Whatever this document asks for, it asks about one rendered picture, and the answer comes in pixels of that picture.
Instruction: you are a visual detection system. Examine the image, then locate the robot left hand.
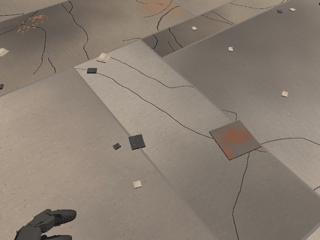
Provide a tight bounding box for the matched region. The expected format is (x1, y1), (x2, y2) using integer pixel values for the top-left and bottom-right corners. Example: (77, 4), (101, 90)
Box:
(14, 209), (77, 240)

